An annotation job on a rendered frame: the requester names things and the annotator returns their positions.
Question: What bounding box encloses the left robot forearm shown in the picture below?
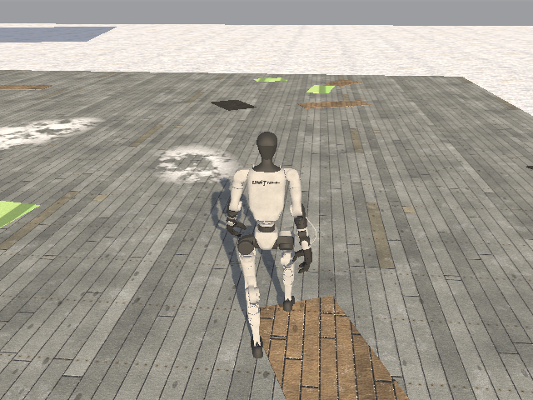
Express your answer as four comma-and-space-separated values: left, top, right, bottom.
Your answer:
226, 199, 238, 226

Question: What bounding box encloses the robot left hand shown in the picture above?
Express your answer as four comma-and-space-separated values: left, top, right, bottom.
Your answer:
227, 221, 247, 237

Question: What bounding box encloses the robot right hand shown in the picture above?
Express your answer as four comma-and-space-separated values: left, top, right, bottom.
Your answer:
292, 248, 312, 273

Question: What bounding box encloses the left robot upper arm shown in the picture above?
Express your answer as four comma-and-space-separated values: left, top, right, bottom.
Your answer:
229, 167, 250, 212

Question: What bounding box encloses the right robot forearm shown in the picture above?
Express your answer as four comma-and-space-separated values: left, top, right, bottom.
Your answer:
294, 204, 311, 250

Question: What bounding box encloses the robot torso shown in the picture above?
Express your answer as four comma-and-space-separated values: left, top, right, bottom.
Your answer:
247, 164, 286, 250

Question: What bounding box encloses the right robot upper arm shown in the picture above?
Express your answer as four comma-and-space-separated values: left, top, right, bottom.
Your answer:
284, 168, 302, 217

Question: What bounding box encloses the right robot shin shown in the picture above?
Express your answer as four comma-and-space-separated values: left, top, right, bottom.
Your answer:
283, 253, 295, 301

